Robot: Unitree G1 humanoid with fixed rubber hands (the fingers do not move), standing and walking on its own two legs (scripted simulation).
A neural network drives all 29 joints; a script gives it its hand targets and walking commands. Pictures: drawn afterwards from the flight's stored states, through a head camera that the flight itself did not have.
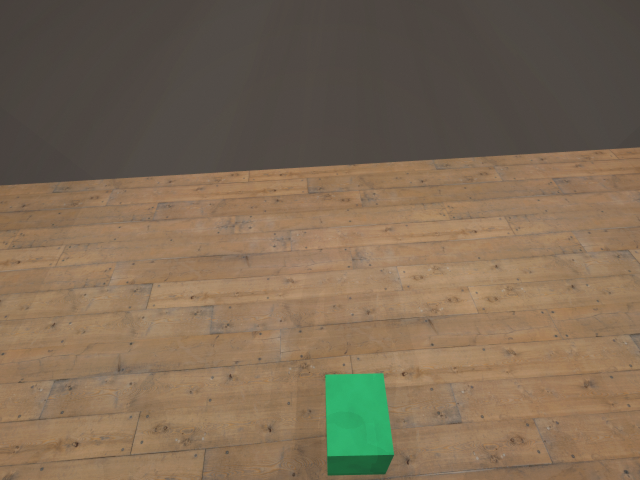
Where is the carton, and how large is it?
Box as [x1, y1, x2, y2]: [325, 373, 393, 475]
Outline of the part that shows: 382,373 325,375 328,475 385,473 393,455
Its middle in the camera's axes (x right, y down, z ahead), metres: +0.10 +0.53 +1.08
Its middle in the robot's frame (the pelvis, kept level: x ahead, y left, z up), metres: +0.41 -0.06 -0.68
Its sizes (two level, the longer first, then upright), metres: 0.205 0.163 0.203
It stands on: the floor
